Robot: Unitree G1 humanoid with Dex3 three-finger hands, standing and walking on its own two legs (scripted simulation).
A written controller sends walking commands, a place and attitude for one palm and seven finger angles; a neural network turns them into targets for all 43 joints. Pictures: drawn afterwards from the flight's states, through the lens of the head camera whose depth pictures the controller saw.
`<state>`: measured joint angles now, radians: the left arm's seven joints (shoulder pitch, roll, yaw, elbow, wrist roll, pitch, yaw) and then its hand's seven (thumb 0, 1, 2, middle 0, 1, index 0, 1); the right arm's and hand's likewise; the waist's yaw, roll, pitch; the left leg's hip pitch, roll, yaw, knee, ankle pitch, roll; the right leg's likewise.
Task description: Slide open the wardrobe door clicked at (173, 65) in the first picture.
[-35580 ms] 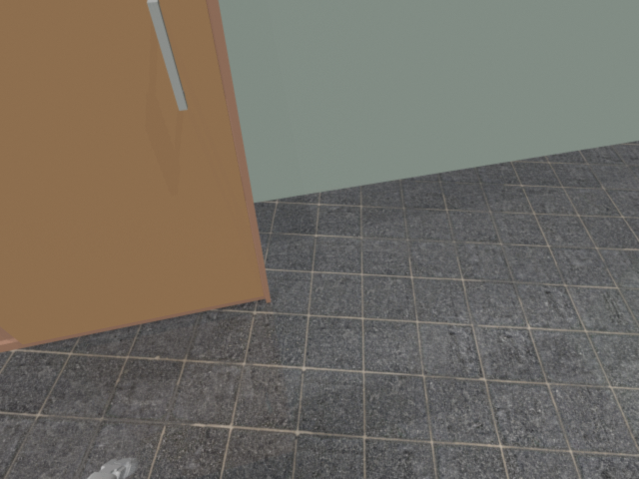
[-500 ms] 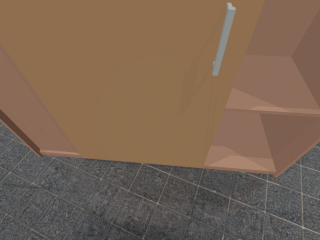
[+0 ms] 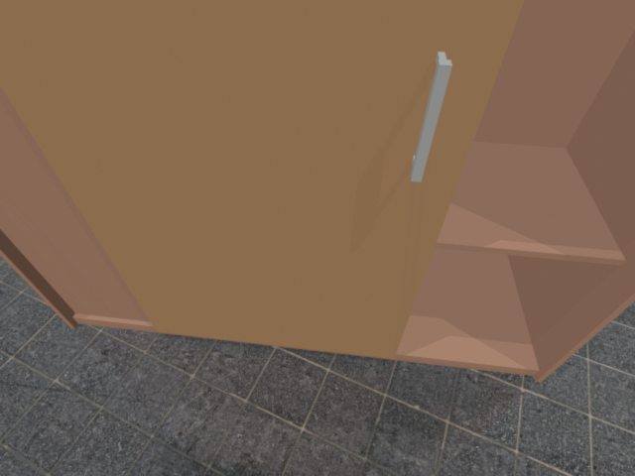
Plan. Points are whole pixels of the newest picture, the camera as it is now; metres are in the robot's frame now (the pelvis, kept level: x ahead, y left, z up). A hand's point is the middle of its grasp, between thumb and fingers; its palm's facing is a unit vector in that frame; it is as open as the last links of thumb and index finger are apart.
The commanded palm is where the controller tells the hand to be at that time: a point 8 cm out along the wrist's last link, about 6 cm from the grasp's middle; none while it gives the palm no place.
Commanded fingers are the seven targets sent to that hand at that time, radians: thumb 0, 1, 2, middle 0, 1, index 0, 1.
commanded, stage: let the arm hang, fingers relaxed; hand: right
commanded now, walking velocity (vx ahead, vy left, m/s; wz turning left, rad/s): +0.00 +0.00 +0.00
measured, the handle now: (427, 121) +0.59 -0.13 +0.16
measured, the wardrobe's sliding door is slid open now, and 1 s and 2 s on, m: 0.47 0.47 0.47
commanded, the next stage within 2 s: look to check the result in 0.20 s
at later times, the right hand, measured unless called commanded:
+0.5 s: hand out of the picture -0.01 -0.17 -0.18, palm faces +0.01 +0.98 -0.19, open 7.4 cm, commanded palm none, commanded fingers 0.00 -0.90 -0.90 0.20 0.30 0.20 0.30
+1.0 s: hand out of the picture +0.03 -0.18 -0.17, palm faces +0.00 +0.97 -0.23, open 7.4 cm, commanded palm none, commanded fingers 0.00 -0.90 -0.90 0.20 0.30 0.20 0.30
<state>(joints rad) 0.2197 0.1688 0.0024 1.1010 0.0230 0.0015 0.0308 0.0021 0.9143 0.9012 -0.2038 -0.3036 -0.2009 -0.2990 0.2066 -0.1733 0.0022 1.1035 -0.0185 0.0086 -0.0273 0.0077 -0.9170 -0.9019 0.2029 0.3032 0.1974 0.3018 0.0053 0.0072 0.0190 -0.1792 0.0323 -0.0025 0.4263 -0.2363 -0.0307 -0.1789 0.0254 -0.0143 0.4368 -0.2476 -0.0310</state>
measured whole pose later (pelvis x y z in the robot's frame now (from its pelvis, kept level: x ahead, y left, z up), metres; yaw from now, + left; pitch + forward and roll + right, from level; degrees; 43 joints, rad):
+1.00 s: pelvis -0.01 +0.01 +0.00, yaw +0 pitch -1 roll +0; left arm 0.20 0.20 0.01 1.12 0.02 0.00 0.03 0.00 0.90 0.90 -0.20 -0.30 -0.20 -0.30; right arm 0.19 -0.22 -0.01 1.13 -0.02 -0.01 -0.02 0.01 -0.91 -0.90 0.20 0.30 0.20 0.30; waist 0.01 0.01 0.05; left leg -0.17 0.01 0.01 0.39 -0.20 -0.01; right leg -0.18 0.00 0.00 0.42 -0.22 -0.01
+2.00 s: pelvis +0.01 +0.02 +0.01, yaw -1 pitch -1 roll +0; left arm 0.11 0.31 0.00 1.12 0.02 0.00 0.01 0.00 0.90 0.90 -0.21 -0.30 -0.20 -0.30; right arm 0.11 -0.31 -0.01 1.13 -0.01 -0.02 0.00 0.01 -0.90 -0.90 0.20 0.30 0.20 0.30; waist 0.00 0.01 0.04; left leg -0.10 0.01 0.02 0.31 -0.19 0.00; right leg -0.11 0.00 0.01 0.32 -0.20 0.00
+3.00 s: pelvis +0.00 +0.02 +0.01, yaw -1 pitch -2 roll +0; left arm 0.12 0.31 0.00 1.13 0.02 0.00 0.01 0.00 0.90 0.90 -0.21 -0.30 -0.20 -0.30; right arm 0.12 -0.32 -0.01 1.13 -0.01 -0.01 0.00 0.01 -0.90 -0.90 0.21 0.30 0.20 0.30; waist 0.00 0.01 0.05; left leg -0.09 0.00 0.03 0.29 -0.18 0.00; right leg -0.10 0.00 0.01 0.31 -0.18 0.00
